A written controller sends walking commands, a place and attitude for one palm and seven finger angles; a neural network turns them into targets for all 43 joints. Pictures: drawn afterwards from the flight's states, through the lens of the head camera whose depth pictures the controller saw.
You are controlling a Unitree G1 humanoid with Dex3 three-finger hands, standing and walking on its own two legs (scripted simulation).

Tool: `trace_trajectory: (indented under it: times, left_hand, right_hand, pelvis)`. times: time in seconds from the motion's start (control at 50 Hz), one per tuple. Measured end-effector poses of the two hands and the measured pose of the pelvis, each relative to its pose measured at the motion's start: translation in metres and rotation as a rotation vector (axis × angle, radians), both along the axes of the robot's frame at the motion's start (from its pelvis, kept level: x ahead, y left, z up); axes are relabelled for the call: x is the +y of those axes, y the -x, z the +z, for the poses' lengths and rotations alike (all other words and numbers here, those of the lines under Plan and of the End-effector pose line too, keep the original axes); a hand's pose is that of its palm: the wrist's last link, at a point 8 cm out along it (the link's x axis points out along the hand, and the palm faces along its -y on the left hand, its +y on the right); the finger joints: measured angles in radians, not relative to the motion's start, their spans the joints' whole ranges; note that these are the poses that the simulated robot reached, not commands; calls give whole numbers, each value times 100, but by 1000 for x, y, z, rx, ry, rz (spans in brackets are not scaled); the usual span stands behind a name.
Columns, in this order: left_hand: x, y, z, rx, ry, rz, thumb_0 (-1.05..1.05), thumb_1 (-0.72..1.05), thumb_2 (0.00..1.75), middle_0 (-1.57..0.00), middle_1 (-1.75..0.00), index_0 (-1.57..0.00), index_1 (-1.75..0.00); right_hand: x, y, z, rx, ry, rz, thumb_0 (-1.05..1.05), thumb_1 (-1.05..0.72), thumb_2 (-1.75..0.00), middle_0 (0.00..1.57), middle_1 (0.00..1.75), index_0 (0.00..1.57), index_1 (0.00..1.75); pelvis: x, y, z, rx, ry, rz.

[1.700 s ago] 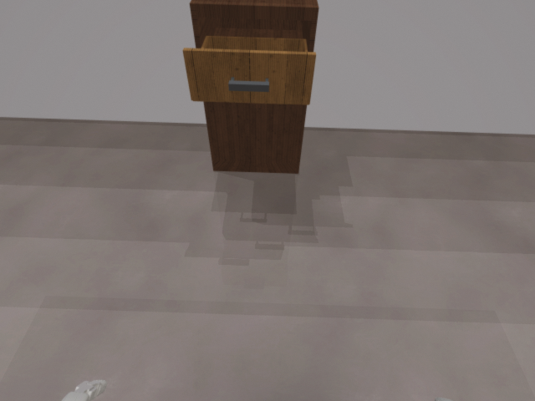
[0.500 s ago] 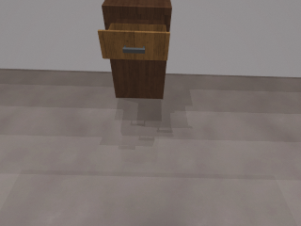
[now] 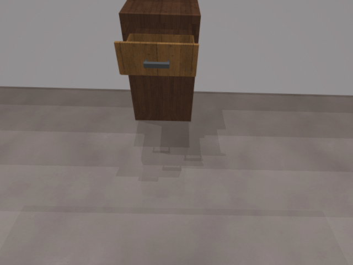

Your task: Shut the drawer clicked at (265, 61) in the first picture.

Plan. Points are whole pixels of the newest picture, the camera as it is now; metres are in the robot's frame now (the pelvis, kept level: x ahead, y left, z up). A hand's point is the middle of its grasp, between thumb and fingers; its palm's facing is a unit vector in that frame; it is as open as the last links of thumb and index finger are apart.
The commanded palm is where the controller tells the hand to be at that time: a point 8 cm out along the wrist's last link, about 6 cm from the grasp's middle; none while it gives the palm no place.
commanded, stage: walk to a spot facing it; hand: left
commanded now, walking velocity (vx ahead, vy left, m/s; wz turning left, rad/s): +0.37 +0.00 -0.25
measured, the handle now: (156, 63) +1.07 +0.18 -0.07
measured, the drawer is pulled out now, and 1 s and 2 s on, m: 0.29 0.29 0.29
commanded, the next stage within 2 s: turn to face it in 0.94 s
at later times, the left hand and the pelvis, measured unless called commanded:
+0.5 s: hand out of the picture +0.13 +0.12 -0.17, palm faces -0.02 -0.98 -0.18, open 7.4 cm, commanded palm none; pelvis +0.16 -0.05 +0.00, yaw -5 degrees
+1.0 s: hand (140, 177) +0.44 +0.16 -0.18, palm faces -0.07 -0.99 -0.15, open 7.4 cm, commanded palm none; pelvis +0.40 -0.01 +0.00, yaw -10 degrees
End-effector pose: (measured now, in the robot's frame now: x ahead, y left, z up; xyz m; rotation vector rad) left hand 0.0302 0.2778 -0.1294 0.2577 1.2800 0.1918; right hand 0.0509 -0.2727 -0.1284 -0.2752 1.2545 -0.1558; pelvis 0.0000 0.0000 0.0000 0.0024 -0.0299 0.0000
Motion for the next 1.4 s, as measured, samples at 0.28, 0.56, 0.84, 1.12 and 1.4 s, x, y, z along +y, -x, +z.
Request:
trace_trajectory:
  times: [0.28,0.56,0.84,1.12,1.4]
  left_hand:
    - [-65,-43,-25,150,102,-44,1,90,89,-20,-30,-20,-30]
    - [-113,-105,-11,191,132,16,1,90,89,-20,-30,-20,-30]
    - [-74,-236,-43,268,150,54,1,90,89,-20,-30,-20,-30]
    - [-79,-499,-15,-25,132,-161,1,92,89,-20,-30,-20,-30]
    - [-137,-598,-17,-174,130,-131,0,92,89,-20,-30,-20,-30]
  right_hand:
    - [33,60,-35,225,-134,-229,0,-90,-90,20,30,20,30]
    - [-5,-147,-17,6,-131,-184,1,-91,-90,19,30,19,30]
    - [33,-367,-17,-212,-101,-105,0,-91,-90,20,30,20,30]
    - [29,-326,-6,62,-72,-332,-1,-93,-90,19,30,19,30]
    - [27,-357,-31,283,-178,-330,1,-91,-90,20,30,20,30]
  pelvis:
    - [-22,-76,-19,11,-19,-97]
    - [-45,-184,-2,25,-9,-101]
    - [-14,-335,-26,-7,8,-129]
    - [-20,-441,0,-10,-5,-211]
    - [-60,-506,-14,-14,20,-99]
